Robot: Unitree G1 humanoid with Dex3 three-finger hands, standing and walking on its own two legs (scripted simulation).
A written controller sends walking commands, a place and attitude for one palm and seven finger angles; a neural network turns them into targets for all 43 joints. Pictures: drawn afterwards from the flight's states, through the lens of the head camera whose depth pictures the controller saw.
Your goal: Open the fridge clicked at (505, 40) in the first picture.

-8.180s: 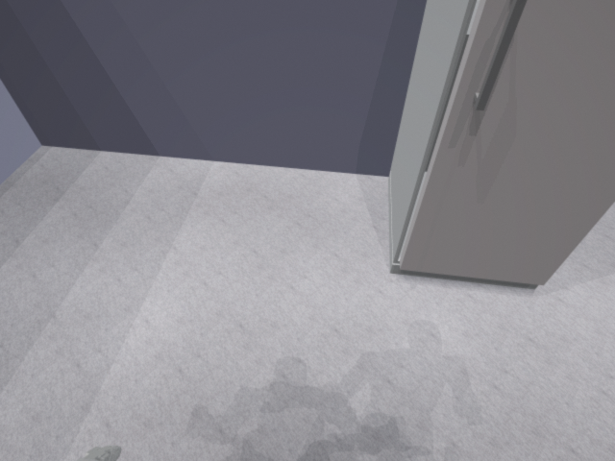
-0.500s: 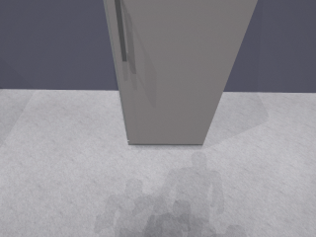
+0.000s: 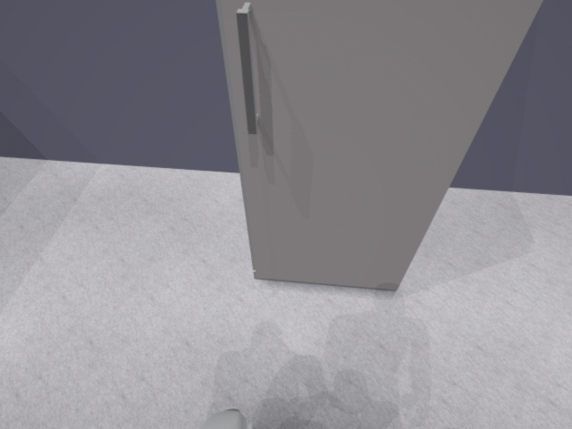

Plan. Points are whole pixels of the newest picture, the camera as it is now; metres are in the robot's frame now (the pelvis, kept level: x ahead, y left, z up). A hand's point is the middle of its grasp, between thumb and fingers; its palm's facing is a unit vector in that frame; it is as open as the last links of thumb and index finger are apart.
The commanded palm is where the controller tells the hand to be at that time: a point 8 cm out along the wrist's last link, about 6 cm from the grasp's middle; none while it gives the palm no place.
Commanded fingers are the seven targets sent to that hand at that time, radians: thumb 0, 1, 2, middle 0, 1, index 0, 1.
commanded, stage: take the last steps up to it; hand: left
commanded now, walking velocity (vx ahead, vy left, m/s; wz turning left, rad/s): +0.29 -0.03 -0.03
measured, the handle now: (250, 74) +0.69 +0.14 +0.15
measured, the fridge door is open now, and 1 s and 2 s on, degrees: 0 0 0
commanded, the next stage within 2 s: come to a stop and stand still in 0.38 s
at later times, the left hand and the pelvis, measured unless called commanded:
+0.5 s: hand (202, 343) +0.28 +0.19 -0.16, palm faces -0.03 -0.97 -0.25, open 7.4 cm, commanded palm none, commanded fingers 0.00 0.90 0.90 -0.20 -0.30 -0.20 -0.30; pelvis +0.17 +0.00 -0.01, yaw -3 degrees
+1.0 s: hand (186, 360) +0.26 +0.21 -0.18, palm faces +0.03 -0.98 -0.22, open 7.3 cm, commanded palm none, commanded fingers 0.00 0.90 0.90 -0.20 -0.30 -0.20 -0.30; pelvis +0.20 +0.02 -0.01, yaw -3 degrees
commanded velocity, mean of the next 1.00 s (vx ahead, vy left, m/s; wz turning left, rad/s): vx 0.01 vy -0.02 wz -0.01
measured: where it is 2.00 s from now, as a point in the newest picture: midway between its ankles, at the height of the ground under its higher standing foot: outside the picture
